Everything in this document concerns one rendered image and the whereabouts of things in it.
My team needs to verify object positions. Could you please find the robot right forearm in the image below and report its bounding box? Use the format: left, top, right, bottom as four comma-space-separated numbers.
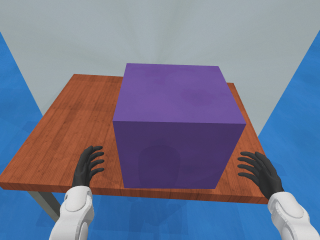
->
267, 191, 320, 240

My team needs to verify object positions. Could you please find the carton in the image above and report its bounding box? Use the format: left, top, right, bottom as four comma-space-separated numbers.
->
112, 63, 247, 189

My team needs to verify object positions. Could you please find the robot left hand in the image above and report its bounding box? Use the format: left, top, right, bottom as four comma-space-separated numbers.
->
71, 145, 105, 188

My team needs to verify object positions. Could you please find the table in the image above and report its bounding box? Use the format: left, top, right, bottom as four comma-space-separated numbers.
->
0, 74, 269, 223

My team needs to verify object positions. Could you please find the robot right hand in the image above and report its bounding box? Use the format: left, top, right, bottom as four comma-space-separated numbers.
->
237, 151, 284, 200

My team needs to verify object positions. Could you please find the robot left forearm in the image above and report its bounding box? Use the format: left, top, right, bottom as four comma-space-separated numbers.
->
49, 186, 95, 240

